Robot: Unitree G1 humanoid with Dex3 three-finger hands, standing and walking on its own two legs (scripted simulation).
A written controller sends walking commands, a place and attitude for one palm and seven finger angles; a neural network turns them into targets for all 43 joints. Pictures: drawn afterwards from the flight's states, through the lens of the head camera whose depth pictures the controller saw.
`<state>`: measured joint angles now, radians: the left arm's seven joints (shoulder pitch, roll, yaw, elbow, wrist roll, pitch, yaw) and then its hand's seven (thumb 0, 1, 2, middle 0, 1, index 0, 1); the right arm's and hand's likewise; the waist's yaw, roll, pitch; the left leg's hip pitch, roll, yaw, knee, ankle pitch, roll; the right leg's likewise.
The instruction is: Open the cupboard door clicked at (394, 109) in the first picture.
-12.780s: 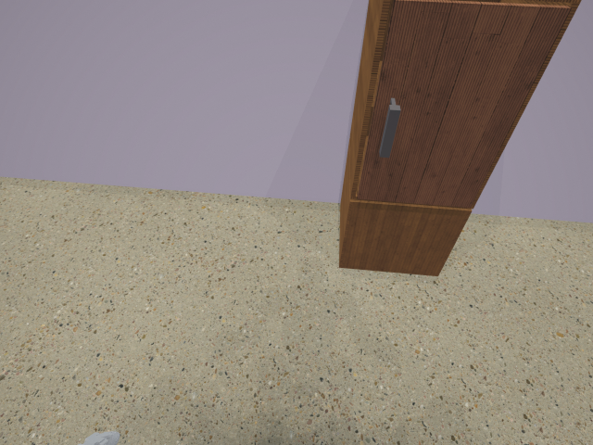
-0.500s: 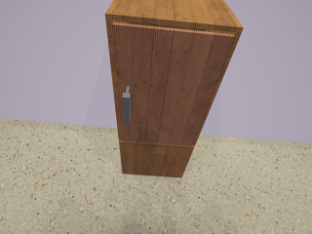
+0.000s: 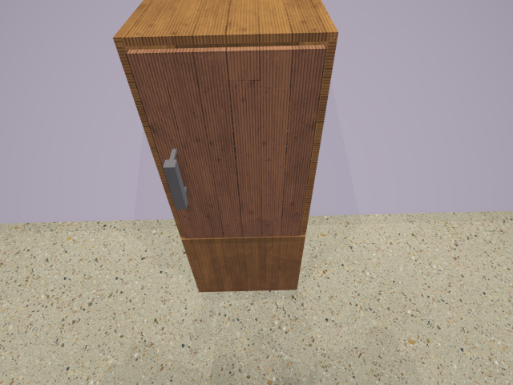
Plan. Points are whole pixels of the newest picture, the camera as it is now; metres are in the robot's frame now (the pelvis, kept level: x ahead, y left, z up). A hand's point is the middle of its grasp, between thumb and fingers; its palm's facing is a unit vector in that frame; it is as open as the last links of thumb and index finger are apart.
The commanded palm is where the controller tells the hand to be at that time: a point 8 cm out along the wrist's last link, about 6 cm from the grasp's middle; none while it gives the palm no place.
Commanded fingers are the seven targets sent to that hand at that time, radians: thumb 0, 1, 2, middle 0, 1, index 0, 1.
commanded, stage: come to a stop and stand still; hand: left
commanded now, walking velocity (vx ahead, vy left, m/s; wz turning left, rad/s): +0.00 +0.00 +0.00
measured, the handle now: (178, 179) +0.59 +0.22 -0.05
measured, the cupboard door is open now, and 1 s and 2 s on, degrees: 0 0 0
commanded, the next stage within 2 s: look again from close up in 0.26 s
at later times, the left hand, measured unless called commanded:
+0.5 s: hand out of the picture -0.03 +0.16 -0.18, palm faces +0.03 -0.99 -0.16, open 7.4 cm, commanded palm none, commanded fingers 0.00 0.90 0.90 -0.20 -0.30 -0.20 -0.30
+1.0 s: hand out of the picture +0.00 +0.22 -0.18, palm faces -0.02 -0.98 -0.20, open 7.4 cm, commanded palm none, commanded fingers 0.00 0.90 0.90 -0.20 -0.30 -0.20 -0.30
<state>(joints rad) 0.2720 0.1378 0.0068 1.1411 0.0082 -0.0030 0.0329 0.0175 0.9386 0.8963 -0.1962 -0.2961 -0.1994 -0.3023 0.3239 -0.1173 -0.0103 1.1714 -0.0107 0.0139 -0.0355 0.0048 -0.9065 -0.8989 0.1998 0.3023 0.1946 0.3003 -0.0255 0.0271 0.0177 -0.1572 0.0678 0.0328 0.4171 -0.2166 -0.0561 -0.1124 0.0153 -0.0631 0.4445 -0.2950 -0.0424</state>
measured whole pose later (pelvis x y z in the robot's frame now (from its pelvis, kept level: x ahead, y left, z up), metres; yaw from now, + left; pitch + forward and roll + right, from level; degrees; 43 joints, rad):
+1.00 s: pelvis +0.00 +0.05 +0.00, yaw -1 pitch +0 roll +1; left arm 0.30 0.16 -0.01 1.09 0.02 0.00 0.03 0.00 0.91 0.90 -0.19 -0.30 -0.20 -0.30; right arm 0.31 -0.14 0.02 1.09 -0.01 -0.02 -0.03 0.01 -0.91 -0.90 0.20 0.30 0.20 0.30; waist 0.00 0.00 0.03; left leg -0.21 -0.03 0.09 0.47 -0.26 0.06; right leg -0.19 -0.05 -0.01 0.50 -0.31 0.03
